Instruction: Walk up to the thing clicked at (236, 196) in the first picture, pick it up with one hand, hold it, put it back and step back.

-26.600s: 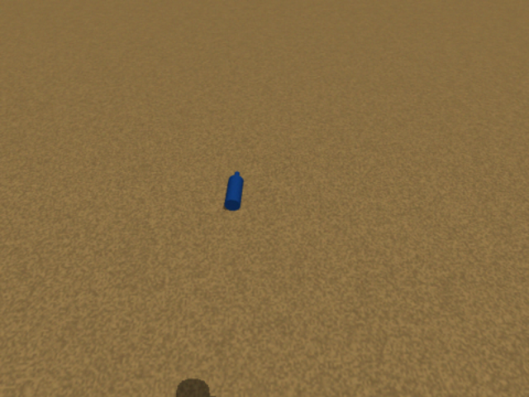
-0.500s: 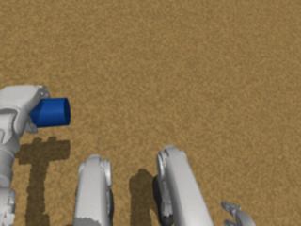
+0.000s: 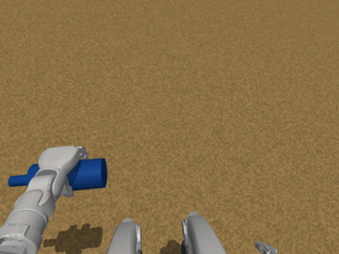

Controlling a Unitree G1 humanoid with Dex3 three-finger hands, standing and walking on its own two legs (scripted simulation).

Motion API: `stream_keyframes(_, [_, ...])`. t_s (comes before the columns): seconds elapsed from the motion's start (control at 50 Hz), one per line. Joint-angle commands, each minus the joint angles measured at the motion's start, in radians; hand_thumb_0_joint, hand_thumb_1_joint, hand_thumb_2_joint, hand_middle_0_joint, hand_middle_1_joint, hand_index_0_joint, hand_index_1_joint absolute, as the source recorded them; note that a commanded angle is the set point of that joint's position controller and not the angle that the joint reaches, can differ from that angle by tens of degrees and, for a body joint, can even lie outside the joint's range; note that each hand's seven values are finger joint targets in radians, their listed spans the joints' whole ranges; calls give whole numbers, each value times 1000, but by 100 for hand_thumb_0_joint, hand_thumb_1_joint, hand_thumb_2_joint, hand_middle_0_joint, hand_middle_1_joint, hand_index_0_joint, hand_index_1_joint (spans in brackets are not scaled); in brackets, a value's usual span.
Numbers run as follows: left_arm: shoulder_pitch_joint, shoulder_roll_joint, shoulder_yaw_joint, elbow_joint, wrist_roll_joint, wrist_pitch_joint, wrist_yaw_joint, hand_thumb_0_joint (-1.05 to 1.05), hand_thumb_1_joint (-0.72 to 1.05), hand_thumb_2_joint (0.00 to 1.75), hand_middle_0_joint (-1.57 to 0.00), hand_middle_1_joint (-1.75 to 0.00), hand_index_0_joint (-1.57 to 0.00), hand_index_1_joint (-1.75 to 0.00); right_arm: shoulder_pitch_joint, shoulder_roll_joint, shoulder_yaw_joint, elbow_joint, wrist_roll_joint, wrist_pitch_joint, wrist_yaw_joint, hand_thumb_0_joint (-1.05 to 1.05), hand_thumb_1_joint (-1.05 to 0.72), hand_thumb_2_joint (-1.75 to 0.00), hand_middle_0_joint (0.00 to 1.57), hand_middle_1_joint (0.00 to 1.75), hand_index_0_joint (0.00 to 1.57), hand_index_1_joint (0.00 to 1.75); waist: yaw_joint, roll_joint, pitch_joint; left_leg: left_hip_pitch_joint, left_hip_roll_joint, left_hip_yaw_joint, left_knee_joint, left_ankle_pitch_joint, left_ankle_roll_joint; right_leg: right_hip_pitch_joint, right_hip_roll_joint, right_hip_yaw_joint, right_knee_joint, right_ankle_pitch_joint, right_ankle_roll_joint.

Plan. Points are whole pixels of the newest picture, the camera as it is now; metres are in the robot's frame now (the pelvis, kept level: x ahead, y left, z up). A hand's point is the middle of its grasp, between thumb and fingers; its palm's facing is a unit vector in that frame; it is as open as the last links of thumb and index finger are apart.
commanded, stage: lift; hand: left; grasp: from above
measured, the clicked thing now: (59, 176) +0.36 +0.27 -0.12
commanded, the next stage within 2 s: hold in 0.58 s
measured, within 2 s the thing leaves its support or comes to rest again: neither
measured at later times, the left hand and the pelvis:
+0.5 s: hand (65, 157) +0.36 +0.21 +0.01, palm faces -0.46 -0.07 -0.89, open 10.6 cm; pelvis +0.04 -0.01 +0.10, yaw +0 degrees
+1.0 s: hand (56, 143) +0.37 +0.21 +0.06, palm faces -0.47 -0.05 -0.88, open 10.6 cm; pelvis +0.06 +0.00 +0.13, yaw +0 degrees
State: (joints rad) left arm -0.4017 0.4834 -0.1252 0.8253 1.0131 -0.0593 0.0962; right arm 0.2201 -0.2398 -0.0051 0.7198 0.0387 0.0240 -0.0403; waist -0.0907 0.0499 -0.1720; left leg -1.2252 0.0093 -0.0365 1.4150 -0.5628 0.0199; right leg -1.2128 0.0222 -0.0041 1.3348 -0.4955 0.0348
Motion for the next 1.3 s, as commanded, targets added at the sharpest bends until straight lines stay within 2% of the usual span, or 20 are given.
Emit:
stream_keyframes(0.0, [-310, 202, 77, -154, -1, 7, 74, 0, 68, 80, -102, -67, -103, -67, 45, -165, -70, -67, 3, -54, -20, 0, -89, -90, 20, 30, 20, 30, 12, 78, -341, 405, 1, -48, -379, 87, -11, 271, 23, -25, -259, 77, -54])
stream_keyframes(0.08, [-319, 149, 42, -103, 2, 20, 92, 0, 70, 83, -105, -68, -105, -68, 69, -157, -65, -54, -1, -67, -20, 0, -90, -90, 20, 30, 20, 30, -7, 51, -285, 457, -3, -24, -435, 154, -11, 356, 25, -19, -343, 132, -54])
stream_keyframes(0.18, [-329, 145, 31, -119, 1, 33, 110, 0, 72, 85, -107, -68, -107, -68, 82, -156, -70, -55, -3, -68, -15, 0, -90, -90, 20, 30, 20, 30, 9, 31, -283, 549, -16, 12, -497, 246, -5, 485, 20, -6, -444, 201, -56])
stream_keyframes(0.24, [-299, 168, 53, -106, 3, 42, 120, 0, 69, 85, -107, -64, -106, -65, 73, -158, -72, -60, -5, -65, -14, 0, -89, -90, 20, 30, 20, 30, 25, 21, -264, 595, -19, 22, -541, 262, -6, 537, 17, -1, -492, 214, -53])
stream_keyframes(0.28, [-332, 144, 31, -121, 5, 44, 118, 0, 69, 84, -106, -64, -105, -65, 74, -153, -71, -55, -6, -65, -16, 0, -90, -90, 20, 30, 20, 30, 13, 38, -257, 625, -20, 21, -563, 278, -8, 559, 17, 7, -520, 229, -52])
stream_keyframes(0.36, [-272, 141, 31, -118, 3, 57, 115, 0, 66, 80, -103, -62, -102, -63, 65, -155, -76, -66, -3, -60, -14, 0, -89, -90, 20, 30, 20, 30, 35, 26, -254, 694, -19, 20, -616, 335, -14, 624, 17, 5, -562, 270, -54])
stream_keyframes(0.5, [-284, 111, 6, -138, -16, 67, 100, 0, 68, 81, -105, -61, -104, -62, 55, -152, -81, -65, 2, -49, -16, 0, -89, -90, 20, 30, 20, 30, 25, -9, -213, 766, -26, 27, -685, 385, -10, 716, 12, 18, -652, 325, -45])
stream_keyframes(0.6, [-271, 119, 7, -164, -15, 60, 81, 0, 68, 82, -105, -62, -105, -63, 47, -157, -86, -77, 4, -41, -15, 0, -89, -89, 20, 30, 20, 30, 41, -2, -232, 839, -26, 32, -720, 477, -14, 781, 12, 13, -675, 398, -46])
stream_keyframes(0.68, [-276, 106, 1, -174, -11, 58, 74, 0, 69, 77, -104, -64, -105, -63, 40, -154, -86, -81, 5, -34, -13, 0, -89, -89, 20, 30, 20, 30, 30, -4, -193, 864, -25, 30, -751, 489, -17, 782, 15, 12, -700, 404, -47])
stream_keyframes(0.72, [-271, 127, 12, -186, -6, 55, 67, 0, 69, 76, -104, -61, -104, -61, 32, -156, -89, -84, 7, -33, -14, 0, -89, -89, 20, 30, 20, 30, 43, 14, -185, 880, -27, 35, -770, 483, -19, 789, 15, 15, -714, 398, -49])
stream_keyframes(0.78, [-264, 109, -8, -187, -1, 53, 48, 0, 68, 75, -102, -61, -103, -60, 22, -156, -88, -88, 9, -33, -14, 0, -89, -89, 20, 30, 20, 30, 36, -10, -180, 904, -27, 34, -787, 491, -18, 812, 16, 17, -731, 404, -48])
stream_keyframes(0.82, [-285, 144, 16, -242, -9, 48, 43, 0, 70, 78, -104, -61, -104, -61, 15, -161, -92, -96, 11, -31, -14, 0, -89, -89, 20, 30, 20, 30, 58, 14, -224, 931, -29, 36, -792, 537, -18, 854, 15, 20, -734, 447, -49])
stream_keyframes(0.88, [-289, 112, -12, -258, -14, 52, 31, 0, 70, 79, -104, -65, -105, -63, 12, -156, -86, -97, 12, -28, -14, 0, -89, -89, 20, 30, 20, 30, 46, -4, -192, 936, -31, 38, -807, 552, -16, 874, 14, 23, -751, 468, -45])
stream_keyframes(0.92, [-247, 128, 6, -217, -16, 58, 25, 0, 71, 79, -104, -63, -105, -62, 6, -157, -88, -96, 13, -26, -15, 0, -89, -89, 20, 30, 20, 30, 56, -8, -162, 935, -29, 41, -821, 542, -16, 876, 15, 22, -765, 455, -46])
stream_keyframes(0.94, [-232, 105, -9, -210, -17, 60, 19, 0, 71, 80, -105, -63, -105, -62, 7, -156, -88, -100, 13, -26, -13, 0, -89, -89, 20, 30, 20, 30, 52, -23, -152, 934, -27, 39, -825, 550, -15, 875, 16, 19, -764, 461, -47])
stream_keyframes(0.96, [-260, 128, -1, -250, -18, 56, 12, 0, 73, 79, -105, -64, -107, -63, -3, -160, -90, -108, 15, -24, -14, 0, -89, -89, 20, 30, 20, 30, 63, -11, -180, 952, -30, 43, -830, 557, -14, 898, 13, 20, -769, 470, -45])
stream_keyframes(0.98, [-253, 126, -3, -244, -13, 55, 3, 0, 72, 80, -105, -63, -106, -63, -2, -159, -91, -104, 15, -23, -14, 0, -89, -89, 20, 30, 20, 30, 54, -7, -177, 959, -27, 43, -830, 575, -16, 891, 16, 20, -766, 480, -46])
stream_keyframes(1.02, [-244, 110, -16, -269, -15, 52, -11, 0, 71, 81, -105, -64, -106, -64, -9, -157, -89, -112, 16, -20, -14, 0, -89, -89, 20, 30, 20, 30, 63, -1, -167, 974, -25, 40, -840, 592, -16, 897, 17, 18, -775, 488, -48])
stream_keyframes(1.08, [-256, 133, -1, -298, -21, 51, -17, 0, 72, 80, -105, -64, -106, -63, -12, -159, -87, -120, 17, -16, -13, 0, -89, -89, 20, 30, 20, 30, 68, 6, -173, 981, -27, 45, -858, 586, -15, 930, 16, 19, -790, 488, -49])
stream_keyframes(1.28, [-244, 124, -6, -293, -18, 49, -30, 0, 69, 83, -105, -62, -105, -63, -39, -159, -82, -130, 17, -8, -13, 0, -89, -90, 20, 30, 20, 30, 71, -12, -123, 1005, -20, 41, -903, 564, -14, 944, 16, 15, -830, 461, -48])
